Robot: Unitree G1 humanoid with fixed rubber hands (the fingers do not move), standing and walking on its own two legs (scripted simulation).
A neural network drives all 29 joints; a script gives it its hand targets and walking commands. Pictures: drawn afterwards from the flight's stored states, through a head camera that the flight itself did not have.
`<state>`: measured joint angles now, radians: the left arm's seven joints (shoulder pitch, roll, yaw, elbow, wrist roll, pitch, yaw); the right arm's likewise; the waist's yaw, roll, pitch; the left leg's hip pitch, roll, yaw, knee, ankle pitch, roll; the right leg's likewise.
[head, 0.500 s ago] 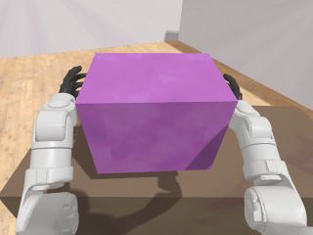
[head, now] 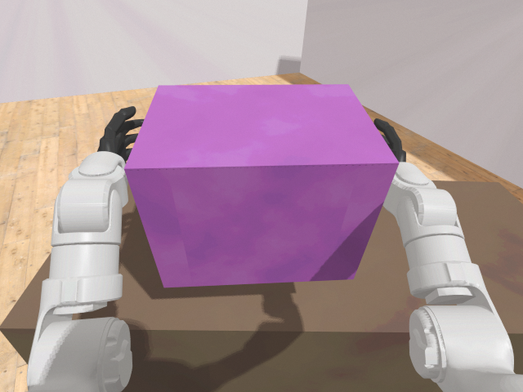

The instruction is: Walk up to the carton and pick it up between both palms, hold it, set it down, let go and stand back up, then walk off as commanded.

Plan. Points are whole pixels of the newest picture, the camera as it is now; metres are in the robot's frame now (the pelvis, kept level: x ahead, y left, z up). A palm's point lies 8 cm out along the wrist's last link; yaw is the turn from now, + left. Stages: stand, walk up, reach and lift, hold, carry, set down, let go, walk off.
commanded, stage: hold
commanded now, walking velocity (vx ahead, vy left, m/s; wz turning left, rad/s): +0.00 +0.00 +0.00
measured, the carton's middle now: (257, 184) +0.39 -0.01 +0.19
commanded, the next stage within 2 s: none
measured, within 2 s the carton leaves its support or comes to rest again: neither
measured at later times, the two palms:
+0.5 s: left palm (114, 158) +0.36 +0.19 +0.25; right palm (389, 168) +0.36 -0.21 +0.23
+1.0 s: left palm (114, 157) +0.36 +0.19 +0.25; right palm (389, 168) +0.36 -0.21 +0.23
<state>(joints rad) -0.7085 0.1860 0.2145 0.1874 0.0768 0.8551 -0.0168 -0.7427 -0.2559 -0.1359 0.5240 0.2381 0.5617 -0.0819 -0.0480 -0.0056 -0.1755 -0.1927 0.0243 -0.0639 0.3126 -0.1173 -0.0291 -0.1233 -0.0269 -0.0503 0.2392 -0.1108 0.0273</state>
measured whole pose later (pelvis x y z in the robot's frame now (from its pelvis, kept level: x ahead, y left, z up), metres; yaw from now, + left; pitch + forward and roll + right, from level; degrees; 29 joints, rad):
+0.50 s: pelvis +0.00 +0.00 +0.00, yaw +0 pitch +0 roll -1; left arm -0.73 0.19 0.23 0.22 0.08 0.85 -0.03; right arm -0.75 -0.26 -0.14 0.52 0.24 0.58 -0.09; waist -0.05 -0.01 -0.18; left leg -0.19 0.02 -0.06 0.31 -0.12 -0.03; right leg -0.12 -0.03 -0.05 0.24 -0.11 0.03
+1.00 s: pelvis +0.00 +0.00 +0.00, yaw +0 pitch +0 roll -1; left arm -0.74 0.19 0.23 0.23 0.09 0.85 -0.03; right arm -0.75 -0.26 -0.14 0.52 0.24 0.59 -0.09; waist -0.05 -0.01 -0.18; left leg -0.19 0.02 -0.06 0.31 -0.12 -0.03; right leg -0.12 -0.03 -0.05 0.24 -0.11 0.03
